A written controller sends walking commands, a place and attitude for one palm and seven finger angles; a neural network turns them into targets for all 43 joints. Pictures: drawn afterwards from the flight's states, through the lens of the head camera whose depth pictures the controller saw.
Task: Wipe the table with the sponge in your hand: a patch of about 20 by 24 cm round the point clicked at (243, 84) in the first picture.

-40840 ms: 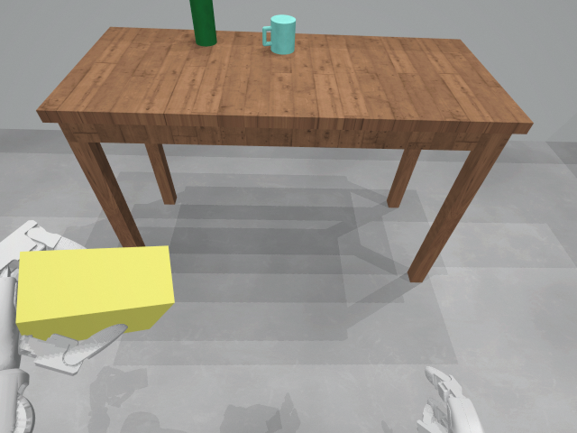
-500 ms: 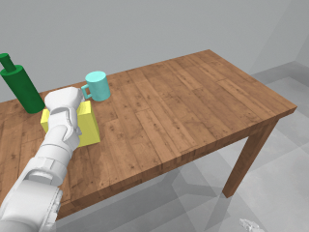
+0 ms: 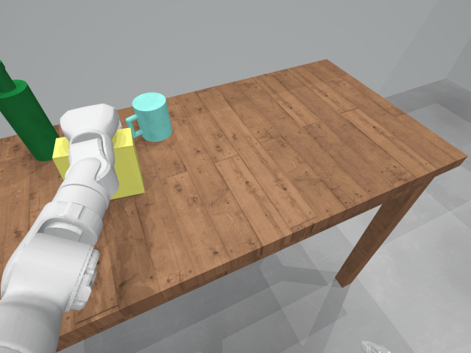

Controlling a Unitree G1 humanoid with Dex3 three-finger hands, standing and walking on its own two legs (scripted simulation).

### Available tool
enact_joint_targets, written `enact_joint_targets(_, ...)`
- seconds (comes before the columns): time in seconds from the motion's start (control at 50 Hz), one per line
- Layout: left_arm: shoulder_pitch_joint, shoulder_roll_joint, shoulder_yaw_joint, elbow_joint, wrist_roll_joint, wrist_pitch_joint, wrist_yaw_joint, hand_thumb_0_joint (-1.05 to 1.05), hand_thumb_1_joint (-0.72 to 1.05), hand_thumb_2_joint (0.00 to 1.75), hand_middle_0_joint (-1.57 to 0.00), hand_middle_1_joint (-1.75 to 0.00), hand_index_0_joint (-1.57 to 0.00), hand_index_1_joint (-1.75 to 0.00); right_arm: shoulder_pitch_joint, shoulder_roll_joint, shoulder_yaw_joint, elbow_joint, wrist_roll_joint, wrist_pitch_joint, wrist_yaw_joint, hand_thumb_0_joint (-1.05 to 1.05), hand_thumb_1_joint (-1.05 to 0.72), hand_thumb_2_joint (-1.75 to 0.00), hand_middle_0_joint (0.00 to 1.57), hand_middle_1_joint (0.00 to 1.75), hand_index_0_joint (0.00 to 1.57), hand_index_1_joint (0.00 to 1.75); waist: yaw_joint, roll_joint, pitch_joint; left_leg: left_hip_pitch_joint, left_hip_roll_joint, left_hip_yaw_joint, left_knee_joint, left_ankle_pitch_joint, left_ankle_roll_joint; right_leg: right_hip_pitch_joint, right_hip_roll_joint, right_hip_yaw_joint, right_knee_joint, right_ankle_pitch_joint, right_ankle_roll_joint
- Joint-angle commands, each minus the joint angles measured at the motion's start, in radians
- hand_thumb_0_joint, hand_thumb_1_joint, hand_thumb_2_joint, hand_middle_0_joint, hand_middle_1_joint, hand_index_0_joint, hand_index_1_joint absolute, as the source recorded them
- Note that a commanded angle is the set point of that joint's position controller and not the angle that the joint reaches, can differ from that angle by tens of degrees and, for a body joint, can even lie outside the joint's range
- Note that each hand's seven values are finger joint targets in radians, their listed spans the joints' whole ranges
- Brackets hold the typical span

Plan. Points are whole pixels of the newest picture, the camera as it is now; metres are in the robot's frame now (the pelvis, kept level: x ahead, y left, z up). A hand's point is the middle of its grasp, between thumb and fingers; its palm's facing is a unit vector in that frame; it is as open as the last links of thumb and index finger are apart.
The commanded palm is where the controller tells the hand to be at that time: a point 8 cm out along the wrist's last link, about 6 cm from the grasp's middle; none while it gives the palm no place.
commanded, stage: slide back across to the first lane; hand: left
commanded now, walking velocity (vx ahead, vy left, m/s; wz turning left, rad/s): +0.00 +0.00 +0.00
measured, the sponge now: (106, 175) +0.42 +0.28 +0.06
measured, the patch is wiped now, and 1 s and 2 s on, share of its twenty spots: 1.00 1.00 1.00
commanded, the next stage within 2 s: wipe back along the first lane in 0.62 s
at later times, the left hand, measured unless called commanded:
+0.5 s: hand (70, 160) +0.40 +0.31 +0.13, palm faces -0.05 -0.03 -1.00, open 10.1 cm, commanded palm +0.38 +0.30 +0.18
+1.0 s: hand (57, 174) +0.37 +0.32 +0.12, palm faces -0.04 -0.03 -1.00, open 10.1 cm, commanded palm +0.34 +0.31 +0.17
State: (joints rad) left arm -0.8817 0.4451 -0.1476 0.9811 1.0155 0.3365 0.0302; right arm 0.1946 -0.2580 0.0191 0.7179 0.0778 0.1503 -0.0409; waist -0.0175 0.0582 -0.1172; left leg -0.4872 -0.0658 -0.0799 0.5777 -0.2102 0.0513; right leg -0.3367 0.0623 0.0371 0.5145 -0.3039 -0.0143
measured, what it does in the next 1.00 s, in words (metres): stands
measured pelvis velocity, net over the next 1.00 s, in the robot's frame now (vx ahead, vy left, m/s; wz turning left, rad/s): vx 0.01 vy -0.01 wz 0.01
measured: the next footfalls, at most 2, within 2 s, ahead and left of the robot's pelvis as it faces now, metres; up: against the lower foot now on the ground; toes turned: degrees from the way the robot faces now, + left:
none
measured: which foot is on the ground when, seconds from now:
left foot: down 0.00-1.00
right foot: down 0.00-1.00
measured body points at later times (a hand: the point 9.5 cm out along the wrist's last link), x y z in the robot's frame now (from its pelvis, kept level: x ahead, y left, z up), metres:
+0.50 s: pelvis +0.01 -0.01 +0.01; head +0.01 -0.02 +0.46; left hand +0.40 +0.31 +0.18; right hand +0.17 -0.26 -0.10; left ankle +0.04 +0.08 -0.73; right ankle -0.03 -0.12 -0.73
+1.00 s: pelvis +0.01 -0.01 +0.01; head +0.01 -0.03 +0.46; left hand +0.37 +0.32 +0.18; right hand +0.16 -0.27 -0.11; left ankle +0.04 +0.08 -0.73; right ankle -0.03 -0.12 -0.73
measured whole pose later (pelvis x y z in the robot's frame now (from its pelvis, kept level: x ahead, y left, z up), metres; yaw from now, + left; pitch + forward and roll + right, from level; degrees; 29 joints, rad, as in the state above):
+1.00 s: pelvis +0.01 -0.01 +0.01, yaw +1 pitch +3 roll -2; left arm -0.48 0.58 0.01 0.60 0.96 0.21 -0.04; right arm 0.19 -0.30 0.01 0.68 0.08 0.18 -0.04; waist 0.02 0.09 -0.08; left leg -0.36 -0.06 -0.09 0.52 -0.21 0.04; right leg -0.19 0.07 0.03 0.42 -0.28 -0.03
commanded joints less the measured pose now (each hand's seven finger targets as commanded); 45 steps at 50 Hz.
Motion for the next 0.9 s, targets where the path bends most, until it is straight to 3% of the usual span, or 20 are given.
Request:
enact_joint_targets(0.0,-0.368,0.249,0.065,-0.117,0.028,-0.008,0.042,0.0,0.1,1.3,-1.2,-1.6,-1.2,-1.6,-0.042,-0.155,-0.054,-0.113,-0.009,-0.035,-0.004,0.0,-0.9,-0.9,0.2,0.3,0.2,0.3,0.001,-0.037,-0.311,0.29,0.049,-0.001,-0.052,0.189,-0.002,-0.017,-0.004,-0.053,-0.075,0.215,-0.051)
enact_joint_targets(0.02,-0.351,0.282,0.089,-0.124,0.035,-0.009,0.045,0.0,0.1,1.3,-1.2,-1.6,-1.2,-1.6,-0.046,-0.155,-0.055,-0.116,-0.009,-0.034,-0.004,0.0,-0.9,-0.9,0.2,0.3,0.2,0.3,0.009,-0.022,-0.318,0.294,0.051,-0.002,-0.055,0.2,-0.003,-0.007,-0.004,-0.05,-0.077,0.215,-0.053)
enact_joint_targets(0.04,-0.376,0.259,0.076,-0.172,0.029,-0.023,0.044,0.0,0.1,1.3,-1.2,-1.6,-1.2,-1.6,-0.055,-0.149,-0.055,-0.126,-0.008,-0.04,-0.003,0.0,-0.9,-0.9,0.2,0.3,0.2,0.3,0.01,-0.017,-0.336,0.311,0.052,-0.008,-0.055,0.241,-0.003,0.004,-0.006,-0.054,-0.073,0.25,-0.056)
enact_joint_targets(0.08,-0.345,0.265,0.075,-0.197,0.043,-0.018,0.05,0.0,0.1,1.3,-1.2,-1.6,-1.2,-1.6,-0.051,-0.153,-0.059,-0.125,-0.007,-0.039,0.004,0.0,-0.9,-0.9,0.2,0.3,0.2,0.3,0.01,-0.001,-0.319,0.328,0.055,-0.009,-0.056,0.248,-0.003,-0.001,0.001,-0.056,-0.077,0.241,-0.056)
enact_joint_targets(0.1,-0.323,0.29,0.1,-0.23,0.045,-0.015,0.053,0.0,0.1,1.3,-1.2,-1.6,-1.2,-1.6,-0.057,-0.152,-0.061,-0.13,-0.008,-0.04,0.008,0.0,-0.9,-0.9,0.2,0.3,0.2,0.3,0.021,0.018,-0.33,0.339,0.055,-0.011,-0.058,0.262,-0.003,0.009,0.001,-0.054,-0.079,0.245,-0.059)
enact_joint_targets(0.12,-0.312,0.274,0.085,-0.247,0.043,-0.01,0.053,0.0,0.1,1.3,-1.2,-1.6,-1.2,-1.6,-0.067,-0.148,-0.061,-0.136,-0.006,-0.041,0.009,0.0,-0.9,-0.9,0.2,0.3,0.2,0.3,0.019,0.018,-0.311,0.342,0.055,-0.01,-0.064,0.254,-0.002,0.005,0.003,-0.055,-0.088,0.231,-0.058)
enact_joint_targets(0.18,-0.286,0.331,0.135,-0.308,0.026,-0.004,0.057,0.0,0.1,1.3,-1.2,-1.6,-1.2,-1.6,-0.086,-0.152,-0.06,-0.143,-0.003,-0.046,0.011,0.0,-0.9,-0.9,0.2,0.3,0.2,0.3,0.032,0.01,-0.309,0.342,0.051,-0.012,-0.073,0.261,0.003,0.045,0.002,-0.052,-0.094,0.251,-0.058)
enact_joint_targets(0.28,-0.206,0.384,0.169,-0.33,0.017,0.021,0.039,0.0,0.1,1.3,-1.2,-1.6,-1.2,-1.6,-0.111,-0.16,-0.054,-0.146,0.001,-0.042,0.011,0.0,-0.9,-0.9,0.2,0.3,0.2,0.3,0.043,-0.005,-0.275,0.321,0.042,-0.003,-0.085,0.258,0.006,0.091,-0.001,-0.049,-0.105,0.28,-0.056)
enact_joint_targets(0.3,-0.182,0.372,0.161,-0.347,0.018,0.024,0.033,0.0,0.1,1.3,-1.2,-1.6,-1.2,-1.6,-0.119,-0.156,-0.054,-0.154,0.0,-0.041,0.011,0.0,-0.9,-0.9,0.2,0.3,0.2,0.3,0.046,0.001,-0.281,0.327,0.039,0.004,-0.084,0.27,0.008,0.102,-0.004,-0.046,-0.106,0.297,-0.056)
enact_joint_targets(0.38,-0.193,0.368,0.136,-0.373,0.025,0.019,-0.005,0.0,0.1,1.3,-1.2,-1.6,-1.2,-1.6,-0.126,-0.158,-0.05,-0.162,0.006,-0.034,0.006,0.0,-0.9,-0.9,0.2,0.3,0.2,0.3,0.026,0.007,-0.237,0.335,0.038,-0.003,-0.093,0.245,0.013,0.083,-0.003,-0.049,-0.122,0.268,-0.056)
enact_joint_targets(0.42,-0.21,0.39,0.143,-0.374,0.024,0.006,-0.025,0.0,0.1,1.3,-1.2,-1.6,-1.2,-1.6,-0.128,-0.159,-0.049,-0.16,0.007,-0.033,-0.003,0.0,-0.9,-0.9,0.2,0.3,0.2,0.3,0.016,0.006,-0.228,0.341,0.037,0.001,-0.094,0.22,0.017,0.079,-0.006,-0.044,-0.134,0.256,-0.055)
enact_joint_targets(0.44,-0.239,0.366,0.125,-0.41,0.017,-0.015,-0.037,0.0,0.1,1.3,-1.2,-1.6,-1.2,-1.6,-0.134,-0.153,-0.048,-0.171,0.009,-0.039,-0.005,0.0,-0.9,-0.9,0.2,0.3,0.2,0.3,0.012,0.024,-0.234,0.354,0.035,0.0,-0.093,0.242,0.017,0.087,-0.01,-0.046,-0.13,0.281,-0.058)
enact_joint_targets(0.46,-0.209,0.385,0.138,-0.391,0.02,-0.023,-0.044,0.0,0.1,1.3,-1.2,-1.6,-1.2,-1.6,-0.124,-0.16,-0.05,-0.164,0.006,-0.037,-0.008,0.0,-0.9,-0.9,0.2,0.3,0.2,0.3,0.01,0.017,-0.226,0.365,0.035,-0.002,-0.088,0.241,0.02,0.078,-0.007,-0.044,-0.134,0.276,-0.058)
enact_joint_targets(0.54,-0.211,0.36,0.121,-0.459,0.009,-0.077,-0.075,0.0,0.1,1.3,-1.2,-1.6,-1.2,-1.6,-0.127,-0.15,-0.049,-0.179,0.006,-0.041,-0.014,0.0,-0.9,-0.9,0.2,0.3,0.2,0.3,0.002,0.035,-0.246,0.401,0.034,-0.003,-0.079,0.296,0.02,0.089,-0.012,-0.044,-0.135,0.333,-0.061)
enact_joint_targets(0.6,-0.193,0.427,0.171,-0.422,0.009,-0.099,-0.081,0.0,0.1,1.3,-1.2,-1.6,-1.2,-1.6,-0.113,-0.161,-0.045,-0.166,0.002,-0.032,-0.019,0.0,-0.9,-0.9,0.2,0.3,0.2,0.3,0.008,0.029,-0.219,0.38,0.029,0.003,-0.084,0.268,0.022,0.092,-0.012,-0.04,-0.145,0.328,-0.061)
enact_joint_targets(0.64,-0.195,0.441,0.192,-0.463,0.003,-0.128,-0.083,0.0,0.1,1.3,-1.2,-1.6,-1.2,-1.6,-0.119,-0.16,-0.045,-0.175,0.0,-0.034,-0.022,0.0,-0.9,-0.9,0.2,0.3,0.2,0.3,0.017,0.038,-0.249,0.39,0.027,0.004,-0.084,0.303,0.021,0.114,-0.015,-0.041,-0.137,0.362,-0.064)
enact_joint_targets(0.7,-0.198,0.48,0.213,-0.41,0.019,-0.138,-0.077,0.0,0.1,1.3,-1.2,-1.6,-1.2,-1.6,-0.114,-0.165,-0.043,-0.16,-0.001,-0.026,-0.027,0.0,-0.9,-0.9,0.2,0.3,0.2,0.3,0.014,0.021,-0.213,0.355,0.024,0.012,-0.09,0.258,0.022,0.102,-0.014,-0.037,-0.146,0.327,-0.061)
enact_joint_targets(0.74,-0.177,0.448,0.204,-0.442,0.011,-0.161,-0.077,0.0,0.1,1.3,-1.2,-1.6,-1.2,-1.6,-0.118,-0.161,-0.046,-0.173,0.0,-0.033,-0.024,0.0,-0.9,-0.9,0.2,0.3,0.2,0.3,0.019,0.034,-0.243,0.369,0.026,0.007,-0.089,0.288,0.021,0.112,-0.014,-0.039,-0.139,0.345,-0.065)
enact_joint_targets(0.82,-0.019,0.425,0.214,-0.486,-0.004,-0.16,-0.068,0.0,0.1,1.3,-1.2,-1.6,-1.2,-1.6,-0.119,-0.165,-0.054,-0.183,-0.005,-0.022,-0.012,0.0,-0.9,-0.9,0.2,0.3,0.2,0.3,0.036,0.028,-0.278,0.378,0.022,0.018,-0.069,0.329,0.023,0.147,-0.016,-0.032,-0.133,0.41,-0.059)
enact_joint_targets(0.88,0.052,0.385,0.206,-0.511,-0.034,-0.146,-0.059,0.0,0.1,1.3,-1.2,-1.6,-1.2,-1.6,-0.133,-0.166,-0.056,-0.19,0.0,-0.019,-0.005,0.0,-0.9,-0.9,0.2,0.3,0.2,0.3,0.035,-0.007,-0.235,0.355,0.026,0.017,-0.076,0.3,0.025,0.137,-0.014,-0.037,-0.137,0.392,-0.053)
